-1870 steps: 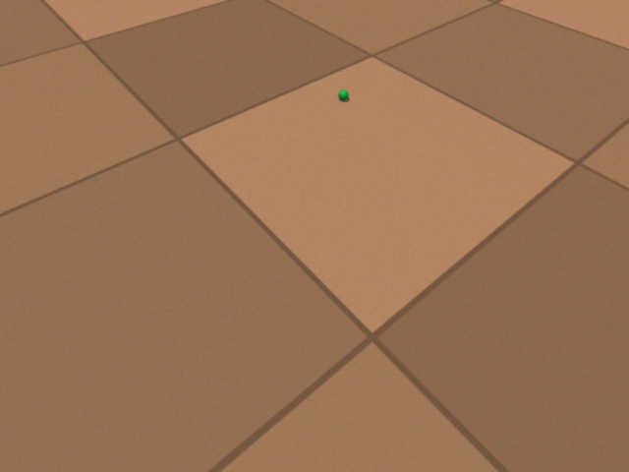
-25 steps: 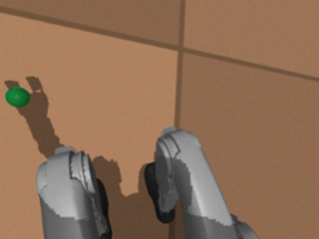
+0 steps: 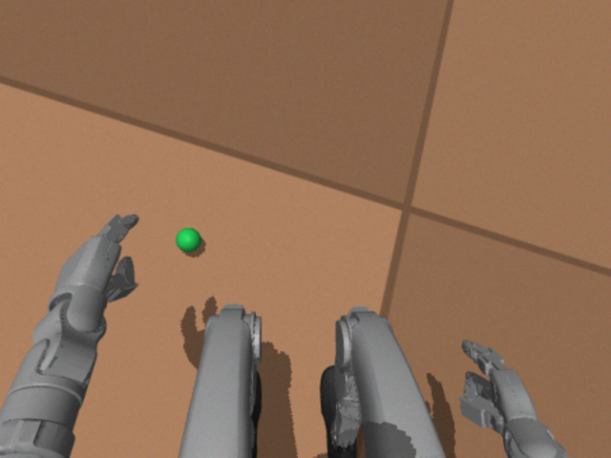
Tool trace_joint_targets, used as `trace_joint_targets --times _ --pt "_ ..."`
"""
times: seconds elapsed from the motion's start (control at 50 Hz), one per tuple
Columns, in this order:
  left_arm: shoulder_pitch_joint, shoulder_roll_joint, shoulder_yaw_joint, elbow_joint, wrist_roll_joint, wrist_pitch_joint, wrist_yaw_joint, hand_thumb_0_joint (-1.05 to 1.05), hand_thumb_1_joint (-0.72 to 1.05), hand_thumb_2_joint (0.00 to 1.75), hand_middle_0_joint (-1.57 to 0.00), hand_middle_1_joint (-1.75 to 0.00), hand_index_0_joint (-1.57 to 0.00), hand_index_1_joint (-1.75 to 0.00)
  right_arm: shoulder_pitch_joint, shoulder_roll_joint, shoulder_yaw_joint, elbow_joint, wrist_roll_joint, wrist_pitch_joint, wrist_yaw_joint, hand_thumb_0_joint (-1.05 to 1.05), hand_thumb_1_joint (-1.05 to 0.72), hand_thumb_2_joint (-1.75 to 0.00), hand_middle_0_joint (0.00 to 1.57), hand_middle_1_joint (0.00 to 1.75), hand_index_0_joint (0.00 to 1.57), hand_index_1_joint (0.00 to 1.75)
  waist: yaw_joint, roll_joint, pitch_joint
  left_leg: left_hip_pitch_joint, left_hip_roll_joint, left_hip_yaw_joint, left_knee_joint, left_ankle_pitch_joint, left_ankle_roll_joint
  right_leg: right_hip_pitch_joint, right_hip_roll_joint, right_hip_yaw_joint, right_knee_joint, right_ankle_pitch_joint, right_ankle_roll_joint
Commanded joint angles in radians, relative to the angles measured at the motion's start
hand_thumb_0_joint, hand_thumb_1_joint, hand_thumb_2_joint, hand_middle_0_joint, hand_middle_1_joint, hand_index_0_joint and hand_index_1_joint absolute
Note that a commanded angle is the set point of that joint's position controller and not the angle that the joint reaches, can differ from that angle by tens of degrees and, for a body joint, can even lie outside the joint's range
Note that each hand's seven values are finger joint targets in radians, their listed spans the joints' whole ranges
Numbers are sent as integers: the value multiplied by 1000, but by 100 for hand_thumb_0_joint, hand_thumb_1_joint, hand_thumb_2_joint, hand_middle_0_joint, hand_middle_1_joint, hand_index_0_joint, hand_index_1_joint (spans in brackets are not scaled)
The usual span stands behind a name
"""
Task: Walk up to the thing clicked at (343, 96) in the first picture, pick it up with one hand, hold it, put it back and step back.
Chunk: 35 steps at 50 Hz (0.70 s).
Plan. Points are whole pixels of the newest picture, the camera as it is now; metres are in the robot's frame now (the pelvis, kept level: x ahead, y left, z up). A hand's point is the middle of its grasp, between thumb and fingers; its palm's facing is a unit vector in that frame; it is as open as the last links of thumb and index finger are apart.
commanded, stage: home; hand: left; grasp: from above
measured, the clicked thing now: (188, 240) +0.51 +0.26 -0.47
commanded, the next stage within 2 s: none
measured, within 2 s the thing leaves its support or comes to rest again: neither
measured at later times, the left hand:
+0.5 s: hand (93, 329) +0.25 +0.20 +0.10, palm faces +0.11 -0.97 -0.23, open 7.4 cm
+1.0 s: hand (55, 358) +0.22 +0.19 +0.17, palm faces +0.14 -0.97 -0.18, open 7.4 cm
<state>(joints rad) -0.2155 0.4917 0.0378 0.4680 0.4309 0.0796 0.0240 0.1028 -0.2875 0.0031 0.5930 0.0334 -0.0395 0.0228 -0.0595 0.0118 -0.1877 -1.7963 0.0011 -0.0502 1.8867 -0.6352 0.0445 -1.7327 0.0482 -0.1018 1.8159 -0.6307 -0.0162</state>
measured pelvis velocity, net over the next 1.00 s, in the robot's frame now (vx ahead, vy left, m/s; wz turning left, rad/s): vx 0.08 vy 0.00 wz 0.10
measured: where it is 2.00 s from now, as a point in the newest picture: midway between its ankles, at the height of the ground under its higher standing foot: (292, 435)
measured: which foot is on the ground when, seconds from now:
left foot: down 0.00-1.00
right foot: down 0.00-1.00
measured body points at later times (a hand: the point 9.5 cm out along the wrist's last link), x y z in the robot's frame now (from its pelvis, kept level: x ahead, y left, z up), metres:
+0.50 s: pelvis +0.05 +0.00 +0.18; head +0.12 +0.02 +0.62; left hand +0.24 +0.25 +0.12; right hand +0.22 -0.24 +0.10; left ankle +0.08 +0.10 -0.46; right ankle +0.09 -0.11 -0.46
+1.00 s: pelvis +0.08 +0.00 +0.22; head +0.10 +0.01 +0.67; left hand +0.21 +0.24 +0.18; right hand +0.28 -0.23 +0.17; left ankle +0.08 +0.10 -0.46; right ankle +0.09 -0.11 -0.46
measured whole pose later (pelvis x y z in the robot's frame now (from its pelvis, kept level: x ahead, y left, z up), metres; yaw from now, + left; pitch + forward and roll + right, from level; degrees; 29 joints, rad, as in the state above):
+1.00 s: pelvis +0.08 +0.00 +0.22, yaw +6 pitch +10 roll -3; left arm 0.50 0.23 0.02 -0.10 -0.06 0.43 0.02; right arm 0.28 -0.22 0.06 0.50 0.02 -0.23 -0.19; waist -0.04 0.03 -0.16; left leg -0.69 -0.02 -0.06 1.00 -0.48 0.02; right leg -0.63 0.05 -0.06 0.92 -0.48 -0.03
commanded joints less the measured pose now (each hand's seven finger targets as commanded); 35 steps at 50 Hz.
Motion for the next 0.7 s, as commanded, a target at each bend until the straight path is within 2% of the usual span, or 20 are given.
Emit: trace_joint_targets --times 0.0,0.02,0.06,0.1,0.12,0.18,0.26,0.28,0.3,0.36,0.42,0.5,0.56,0.58,0.68 --pt "-115 143 86 -308 -110 13 54 0 90 90 -20 -30 -20 -30 75 -150 -60 -89 15 -57 -44 0 -90 -90 20 30 20 30 -11 197 -491 581 17 -88 -440 13 -17 324 5 41 -301 98 -19" --pt "-73 130 93 -299 -134 28 60 0 90 90 -20 -30 -20 -30 69 -147 -55 -99 17 -62 -51 0 -90 -90 20 30 20 30 -14 167 -475 587 14 -88 -459 4 -14 356 8 43 -331 92 -16" --pt "-9 77 69 -302 -185 50 61 0 90 90 -20 -30 -20 -30 54 -134 -48 -105 19 -75 -63 0 -90 -90 20 30 20 30 -31 136 -420 607 9 -84 -499 -2 -11 398 6 48 -385 82 -16" --pt "24 84 93 -335 -238 72 67 0 90 90 -20 -30 -20 -30 44 -127 -45 -114 21 -86 -77 0 -90 -90 20 30 20 30 -16 139 -415 654 7 -76 -537 -13 -8 459 5 61 -440 74 -15" --pt "75 49 70 -332 -264 85 65 0 90 90 -20 -30 -20 -30 43 -122 -42 -120 22 -91 -82 0 -90 -90 20 30 20 30 -22 132 -382 675 7 -83 -572 -16 -9 478 6 58 -464 70 -14" --pt "154 30 81 -397 -332 123 69 0 90 90 -20 -30 -20 -30 44 -112 -34 -142 27 -105 -101 0 -90 -90 20 30 20 30 -7 129 -369 757 5 -76 -643 9 -11 583 3 65 -550 87 -14" --pt "240 -32 64 -452 -396 177 67 0 90 90 -20 -30 -20 -30 66 -88 -14 -150 30 -122 -127 0 -90 -90 20 30 20 30 -22 112 -313 854 5 -66 -726 84 -14 692 3 69 -657 139 -13" --pt "269 -32 78 -473 -414 190 68 0 90 90 -20 -30 -20 -30 74 -88 -12 -160 30 -126 -135 0 -90 -90 20 30 20 30 -17 103 -306 871 1 -58 -742 99 -12 733 3 72 -692 148 -13" --pt "303 -56 66 -485 -429 203 67 0 90 90 -20 -30 -20 -30 80 -79 -5 -161 31 -130 -142 0 -90 -90 20 30 20 30 -23 90 -287 887 2 -56 -765 118 -13 766 3 72 -716 163 -12" --pt "380 -85 79 -540 -475 236 67 0 90 90 -20 -30 -20 -30 99 -67 6 -173 30 -146 -166 0 -90 -90 20 30 20 30 -15 75 -239 937 -5 -36 -825 159 -11 873 -1 77 -812 189 -11" --pt "463 -112 79 -584 -496 260 62 0 90 90 -20 -30 -20 -30 123 -61 8 -181 22 -160 -187 0 -90 -90 20 30 20 30 -16 89 -202 1020 -2 -41 -895 217 -17 939 1 69 -868 241 -10" --pt "584 -145 71 -670 -513 289 58 0 90 90 -20 -30 -20 -30 155 -45 10 -204 12 -174 -208 0 -90 -90 20 30 20 30 -2 85 -171 1107 -7 -20 -962 326 -21 1057 1 62 -949 328 -9" --pt "659 -152 67 -733 -506 300 53 0 90 90 -20 -30 -20 -30 160 -42 4 -223 6 -187 -220 0 -90 -90 20 30 20 30 1 80 -154 1160 -7 -16 -988 396 -20 1101 2 58 -983 388 -9" --pt "684 -163 50 -737 -502 303 49 0 90 90 -20 -30 -20 -30 161 -39 5 -224 3 -191 -223 0 -90 -90 20 30 20 30 1 72 -130 1159 -10 -14 -995 399 -19 1108 1 59 -996 395 -7" --pt "729 -176 35 -767 -499 315 28 0 90 90 -20 -30 -20 -30 159 -44 -1 -238 -6 -208 -227 0 -90 -90 20 30 20 30 1 35 -56 1187 -5 -19 -1043 385 -14 1122 3 46 -1037 370 -5"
